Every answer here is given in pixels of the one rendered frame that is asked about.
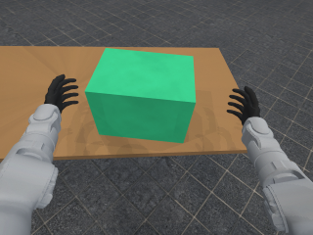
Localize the left robot upper arm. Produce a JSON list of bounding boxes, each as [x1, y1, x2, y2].
[[0, 154, 59, 235]]

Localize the right robot upper arm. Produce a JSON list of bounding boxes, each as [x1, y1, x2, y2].
[[262, 178, 313, 235]]

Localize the right robot forearm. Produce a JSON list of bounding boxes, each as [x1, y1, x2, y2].
[[241, 117, 313, 188]]

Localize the left robot forearm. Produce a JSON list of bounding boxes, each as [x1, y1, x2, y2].
[[0, 104, 62, 179]]

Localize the carton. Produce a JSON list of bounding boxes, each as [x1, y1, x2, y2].
[[84, 48, 196, 144]]

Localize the table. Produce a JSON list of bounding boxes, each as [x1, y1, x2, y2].
[[0, 46, 247, 163]]

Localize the robot right hand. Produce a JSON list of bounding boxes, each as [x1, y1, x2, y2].
[[226, 86, 260, 125]]

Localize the robot left hand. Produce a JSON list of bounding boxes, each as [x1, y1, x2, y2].
[[44, 74, 79, 113]]

